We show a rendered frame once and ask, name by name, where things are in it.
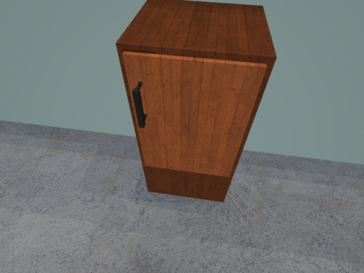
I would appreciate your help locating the handle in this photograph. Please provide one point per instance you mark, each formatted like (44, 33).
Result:
(138, 105)

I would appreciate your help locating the cupboard door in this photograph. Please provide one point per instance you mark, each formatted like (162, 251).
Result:
(197, 109)

